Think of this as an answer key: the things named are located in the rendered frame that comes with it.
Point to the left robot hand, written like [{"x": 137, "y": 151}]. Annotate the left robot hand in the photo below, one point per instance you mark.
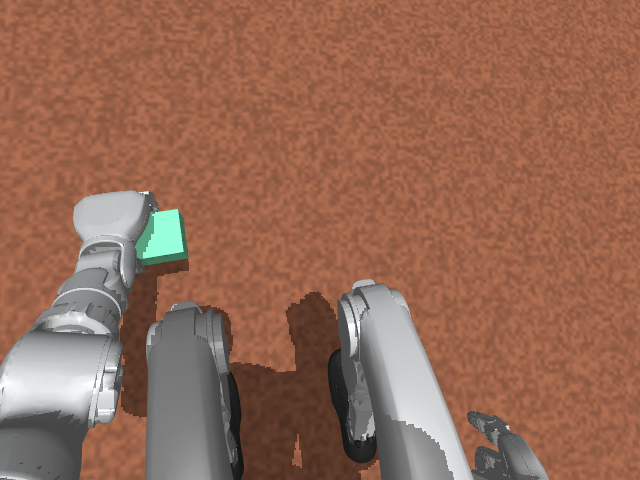
[{"x": 124, "y": 214}]

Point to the small box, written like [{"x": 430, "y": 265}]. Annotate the small box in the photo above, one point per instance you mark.
[{"x": 163, "y": 239}]

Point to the left robot arm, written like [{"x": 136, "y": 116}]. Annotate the left robot arm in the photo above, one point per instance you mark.
[{"x": 64, "y": 374}]

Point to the right robot foot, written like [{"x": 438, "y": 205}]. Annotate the right robot foot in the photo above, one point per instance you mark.
[{"x": 360, "y": 452}]

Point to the left robot foot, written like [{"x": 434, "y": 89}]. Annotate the left robot foot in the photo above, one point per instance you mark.
[{"x": 238, "y": 465}]

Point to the right robot hand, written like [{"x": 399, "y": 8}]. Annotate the right robot hand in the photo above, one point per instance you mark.
[{"x": 515, "y": 459}]

